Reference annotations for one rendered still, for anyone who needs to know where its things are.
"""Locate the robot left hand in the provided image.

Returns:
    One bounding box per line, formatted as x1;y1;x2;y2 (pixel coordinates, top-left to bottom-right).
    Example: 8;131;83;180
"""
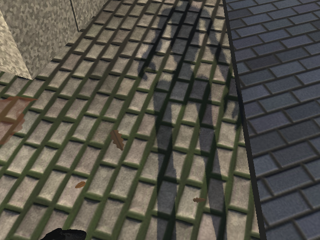
40;228;87;240

